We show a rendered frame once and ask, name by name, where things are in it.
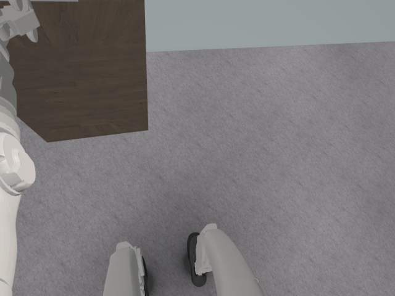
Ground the robot right thigh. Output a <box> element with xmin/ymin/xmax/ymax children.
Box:
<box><xmin>197</xmin><ymin>229</ymin><xmax>265</xmax><ymax>296</ymax></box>

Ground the robot right shin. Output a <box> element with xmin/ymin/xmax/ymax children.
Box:
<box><xmin>194</xmin><ymin>223</ymin><xmax>217</xmax><ymax>274</ymax></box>

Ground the left robot upper arm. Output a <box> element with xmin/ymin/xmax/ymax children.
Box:
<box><xmin>0</xmin><ymin>133</ymin><xmax>36</xmax><ymax>296</ymax></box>

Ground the left robot forearm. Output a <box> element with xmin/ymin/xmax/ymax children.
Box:
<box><xmin>0</xmin><ymin>40</ymin><xmax>20</xmax><ymax>143</ymax></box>

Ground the cabinet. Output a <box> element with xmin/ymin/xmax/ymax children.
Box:
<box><xmin>0</xmin><ymin>0</ymin><xmax>148</xmax><ymax>142</ymax></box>

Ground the left robot hand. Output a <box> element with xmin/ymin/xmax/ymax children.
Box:
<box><xmin>0</xmin><ymin>0</ymin><xmax>40</xmax><ymax>47</ymax></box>

